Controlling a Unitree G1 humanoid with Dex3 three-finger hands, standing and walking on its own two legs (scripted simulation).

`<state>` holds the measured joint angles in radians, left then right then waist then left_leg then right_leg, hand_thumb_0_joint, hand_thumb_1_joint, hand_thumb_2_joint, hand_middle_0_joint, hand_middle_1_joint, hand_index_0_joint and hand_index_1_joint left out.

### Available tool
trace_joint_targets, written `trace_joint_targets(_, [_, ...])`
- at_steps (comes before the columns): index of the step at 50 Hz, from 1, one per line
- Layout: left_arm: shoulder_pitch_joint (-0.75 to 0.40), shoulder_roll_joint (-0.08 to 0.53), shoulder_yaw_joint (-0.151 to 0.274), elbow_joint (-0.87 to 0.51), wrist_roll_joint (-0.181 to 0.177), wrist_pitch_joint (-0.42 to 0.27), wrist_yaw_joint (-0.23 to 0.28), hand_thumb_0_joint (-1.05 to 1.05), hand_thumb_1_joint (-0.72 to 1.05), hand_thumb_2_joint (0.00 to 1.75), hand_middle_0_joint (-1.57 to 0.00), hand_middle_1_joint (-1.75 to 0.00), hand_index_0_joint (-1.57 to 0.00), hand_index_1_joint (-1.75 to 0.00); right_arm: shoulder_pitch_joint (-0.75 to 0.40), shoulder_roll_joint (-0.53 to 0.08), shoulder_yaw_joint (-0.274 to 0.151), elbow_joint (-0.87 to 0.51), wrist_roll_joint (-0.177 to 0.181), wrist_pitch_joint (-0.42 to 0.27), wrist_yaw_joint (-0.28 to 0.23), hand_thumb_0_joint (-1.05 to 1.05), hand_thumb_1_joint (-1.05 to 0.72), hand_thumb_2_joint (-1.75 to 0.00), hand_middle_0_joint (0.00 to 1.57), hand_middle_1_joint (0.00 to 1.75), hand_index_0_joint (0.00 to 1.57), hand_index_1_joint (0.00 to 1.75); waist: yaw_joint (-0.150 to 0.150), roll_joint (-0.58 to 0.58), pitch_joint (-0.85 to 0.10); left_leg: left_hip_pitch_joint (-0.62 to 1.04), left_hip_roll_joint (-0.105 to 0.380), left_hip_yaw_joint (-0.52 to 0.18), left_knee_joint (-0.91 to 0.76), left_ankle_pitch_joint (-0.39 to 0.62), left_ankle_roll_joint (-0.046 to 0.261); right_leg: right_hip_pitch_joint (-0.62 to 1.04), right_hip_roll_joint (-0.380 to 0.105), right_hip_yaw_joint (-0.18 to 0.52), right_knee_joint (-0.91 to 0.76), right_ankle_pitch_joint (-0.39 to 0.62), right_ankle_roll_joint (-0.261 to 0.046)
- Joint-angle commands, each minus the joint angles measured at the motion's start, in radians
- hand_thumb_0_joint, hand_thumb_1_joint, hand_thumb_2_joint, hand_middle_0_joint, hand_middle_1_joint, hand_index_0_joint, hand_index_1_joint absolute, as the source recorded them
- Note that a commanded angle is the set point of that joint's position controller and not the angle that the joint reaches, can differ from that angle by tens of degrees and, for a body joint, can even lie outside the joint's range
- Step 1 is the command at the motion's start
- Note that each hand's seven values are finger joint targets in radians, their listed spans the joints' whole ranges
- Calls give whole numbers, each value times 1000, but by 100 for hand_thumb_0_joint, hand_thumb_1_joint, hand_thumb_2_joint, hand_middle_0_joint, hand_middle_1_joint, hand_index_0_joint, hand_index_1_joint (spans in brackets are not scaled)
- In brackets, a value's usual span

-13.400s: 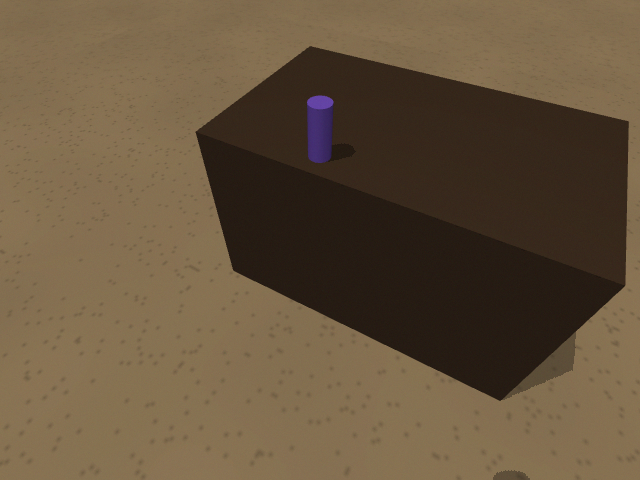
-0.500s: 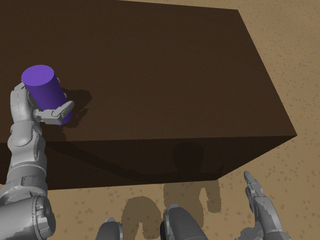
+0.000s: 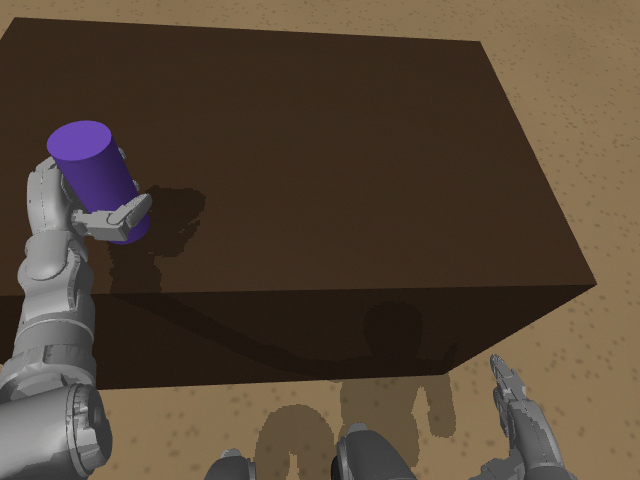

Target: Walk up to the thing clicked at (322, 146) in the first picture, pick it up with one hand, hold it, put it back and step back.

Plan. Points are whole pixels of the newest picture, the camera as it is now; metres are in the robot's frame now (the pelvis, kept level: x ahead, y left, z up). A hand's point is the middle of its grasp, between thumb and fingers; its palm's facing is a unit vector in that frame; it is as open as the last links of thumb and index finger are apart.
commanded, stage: settle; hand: left
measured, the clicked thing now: (106, 188) +0.47 +0.21 +0.07
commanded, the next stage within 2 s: lift in 0.18 s
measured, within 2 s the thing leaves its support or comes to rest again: neither
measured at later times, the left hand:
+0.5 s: hand (105, 178) +0.47 +0.21 +0.09, palm faces +0.14 -0.99 -0.01, open 8.9 cm
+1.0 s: hand (87, 167) +0.41 +0.19 +0.17, palm faces +0.17 -0.98 +0.00, open 8.9 cm
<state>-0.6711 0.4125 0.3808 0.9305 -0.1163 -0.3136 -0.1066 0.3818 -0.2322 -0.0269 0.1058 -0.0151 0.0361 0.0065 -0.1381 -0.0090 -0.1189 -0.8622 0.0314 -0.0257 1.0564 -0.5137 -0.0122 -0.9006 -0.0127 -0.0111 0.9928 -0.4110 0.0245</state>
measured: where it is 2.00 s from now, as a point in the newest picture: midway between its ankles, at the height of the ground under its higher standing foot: outside the picture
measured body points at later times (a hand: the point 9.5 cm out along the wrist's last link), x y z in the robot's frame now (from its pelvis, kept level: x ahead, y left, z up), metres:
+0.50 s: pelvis +0.01 +0.00 +0.02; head +0.09 +0.02 +0.46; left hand +0.45 +0.26 +0.10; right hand +0.16 -0.27 -0.02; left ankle -0.01 +0.12 -0.67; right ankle +0.03 -0.14 -0.67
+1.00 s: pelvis +0.02 +0.00 +0.04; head +0.04 -0.01 +0.49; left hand +0.40 +0.24 +0.17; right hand +0.18 -0.26 -0.02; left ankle -0.01 +0.12 -0.67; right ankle +0.03 -0.14 -0.67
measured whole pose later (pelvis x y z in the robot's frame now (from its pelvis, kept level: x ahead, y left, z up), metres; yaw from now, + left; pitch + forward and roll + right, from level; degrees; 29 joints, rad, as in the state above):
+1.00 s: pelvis +0.02 +0.00 +0.04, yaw +0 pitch +8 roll -1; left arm -0.38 0.25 0.24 0.37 -0.18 0.03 -0.01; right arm 0.35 -0.23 -0.09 0.35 0.05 -0.01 -0.05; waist -0.03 0.03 -0.12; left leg -0.50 0.02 -0.01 0.82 -0.46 -0.01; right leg -0.55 -0.02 -0.01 0.79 -0.38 0.03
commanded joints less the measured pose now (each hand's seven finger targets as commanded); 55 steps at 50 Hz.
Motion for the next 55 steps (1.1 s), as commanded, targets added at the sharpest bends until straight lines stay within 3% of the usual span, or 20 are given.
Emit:
trace_joint_targets(1, [-465, 258, 31, -278, -25, -81, -3, 0, 34, 135, -136, -145, -137, -146, 11, -135, -84, -164, 3, -60, -20, 0, 55, -5, 5, 5, 5, 5, 11, 121, -483, 255, -23, 22, -151, 370, 5, 307, 15, -6, -107, 309, -38])
trace_joint_targets(3, [-430, 271, 50, -246, -25, -75, -2, 0, 35, 136, -135, -145, -136, -146, 51, -132, -84, -108, 2, -55, -21, 0, 55, -5, 5, 5, 5, 5, 19, 130, -475, 255, -22, 23, -145, 416, 6, 313, 11, -3, -104, 343, -39])
trace_joint_targets(6, [-476, 249, 18, -287, -22, -70, -2, 0, 35, 138, -137, -147, -138, -148, 12, -131, -85, -127, 5, -62, -23, 0, 55, -5, 5, 5, 5, 5, 13, 143, -493, 288, -19, 17, -156, 420, 3, 310, 14, -6, -109, 336, -42])
trace_joint_targets(10, [-462, 270, 33, -267, -25, -61, -4, 0, 36, 137, -136, -146, -137, -148, -3, -154, -112, -98, 6, -63, -26, 0, 55, -5, 5, 5, 5, 5, 14, 140, -468, 280, -20, 20, -169, 410, 3, 318, 13, -4, -123, 335, -42])
trace_joint_targets(11, [-478, 250, 9, -291, -23, -60, -5, 0, 36, 138, -137, -147, -138, -148, -11, -129, -84, -103, 8, -65, -25, 0, 55, -5, 5, 5, 5, 5, 20, 147, -471, 291, -22, 21, -171, 401, 5, 320, 12, -2, -128, 327, -41])
trace_joint_targets(14, [-474, 268, 30, -267, -32, -53, -1, 0, 33, 138, -138, -148, -139, -149, -29, -132, -90, -90, 14, -70, -27, 0, 55, -5, 5, 5, 5, 5, 24, 119, -434, 261, -24, 23, -191, 351, 6, 335, 14, -3, -144, 293, -39])
trace_joint_targets(17, [-450, 243, 9, -285, -31, -46, -11, 0, 41, 132, -135, -145, -138, -145, -7, -160, -122, -84, 14, -67, -33, 0, 55, -5, 5, 5, 5, 5, 18, 120, -481, 317, -18, 17, -192, 406, 3, 337, 13, -6, -142, 327, -41])
trace_joint_targets(28, [-393, 196, -22, -461, -47, 13, 16, 0, 35, 131, -135, -144, -137, -144, -29, -132, -106, -55, 31, -72, -34, 0, 55, -5, 5, 5, 5, 5, 63, 126, -487, 387, -18, 22, -220, 542, 2, 430, 11, -8, -167, 440, -39])
trace_joint_targets(31, [-329, 209, -1, -483, -51, 42, 30, 0, 35, 132, -135, -145, -137, -145, -31, -177, -153, -29, 36, -73, -40, 0, 56, -5, 5, 5, 5, 5, 75, 124, -450, 404, -18, 22, -247, 527, -3, 439, 14, -14, -181, 415, -41])
trace_joint_targets(35, [-273, 113, -63, -592, -65, 91, 42, 0, 33, 132, -134, -145, -137, -144, -54, -163, -148, -41, 48, -81, -48, 0, 56, -5, 5, 5, 5, 5, 77, 94, -444, 465, -15, 22, -275, 522, -4, 460, 19, -23, -206, 399, -38])
trace_joint_targets(37, [-246, 127, -44, -650, -69, 119, 56, 0, 30, 131, -134, -144, -137, -144, -24, -149, -137, 5, 51, -79, -51, 0, 56, -5, 5, 5, 5, 5, 90, 97, -410, 445, -18, 23, -290, 515, -5, 481, 19, -24, -214, 401, -37])
trace_joint_targets(38, [-211, 82, -78, -662, -71, 136, 57, 0, 31, 130, -134, -144, -136, -143, -41, -117, -111, 20, 54, -83, -51, 0, 56, -4, 5, 5, 5, 5, 101, 94, -359, 436, -19, 23, -304, 508, -6, 475, 20, -28, -220, 388, -38])
trace_joint_targets(40, [-196, 87, -70, -706, -75, 162, 65, 0, 28, 129, -134, -143, -136, -143, -23, -151, -148, 37, 56, -85, -58, 0, 55, -5, 5, 5, 5, 5, 88, 79, -402, 486, -14, 26, -295, 568, -4, 491, 19, -28, -223, 438, -34])
trace_joint_targets(41, [-189, 37, -110, -729, -75, 178, 67, 0, 30, 130, -134, -143, -136, -143, -42, -117, -111, 32, 58, -87, -57, 0, 56, -5, 5, 5, 5, 5, 93, 65, -357, 467, -20, 32, -301, 547, 1, 500, 17, -25, -235, 439, -31])
trace_joint_targets(43, [-185, 73, -73, -773, -78, 209, 81, 0, 29, 131, -134, -144, -136, -144, -45, -136, -130, 69, 60, -93, -62, 0, 56, -4, 5, 5, 5, 5, 104, 68, -329, 463, -21, 32, -318, 540, -1, 512, 14, -26, -244, 430, -32])
trace_joint_targets(45, [-163, 51, -92, -794, -71, 242, 90, 0, 28, 129, -135, -143, -137, -143, -61, -125, -121, 69, 62, -96, -65, 0, 56, -5, 5, 5, 5, 5, 104, 43, -317, 470, -25, 39, -328, 505, 3, 539, 11, -23, -264, 427, -26])
trace_joint_targets(46, [-144, 50, -82, -820, -75, 256, 95, 0, 27, 131, -135, -145, -137, -145, -53, -157, -155, 83, 61, -99, -70, 0, 56, -5, 5, 5, 5, 5, 100, 42, -316, 480, -26, 42, -333, 516, 2, 546, 10, -23, -266, 439, -25])
trace_joint_targets(51, [-100, 32, -90, -921, -68, 315, 108, 0, 29, 132, -135, -146, -138, -146, -77, -103, -105, 122, 62, -116, -74, 0, 55, -5, 5, 5, 5, 5, 118, 24, -276, 489, -34, 50, -359, 452, 9, 573, 3, -24, -307, 408, -16])
trace_joint_targets(53, [-81, 26, -82, -950, -78, 338, 110, 0, 29, 133, -136, -147, -138, -147, -93, -122, -121, 139, 60, -128, -78, 0, 55, -5, 5, 5, 5, 5, 116, 29, -278, 500, -35, 48, -366, 461, 9, 589, 2, -25, -311, 414, -16])
trace_joint_targets(55, [-92, 7, -107, -994, -72, 358, 108, 0, 31, 133, -136, -147, -139, -147, -118, -80, -73, 120, 62, -140, -76, 0, 56, -5, 5, 5, 5, 5, 121, 26, -256, 513, -37, 51, -382, 428, 13, 579, 0, -24, -331, 379, -14])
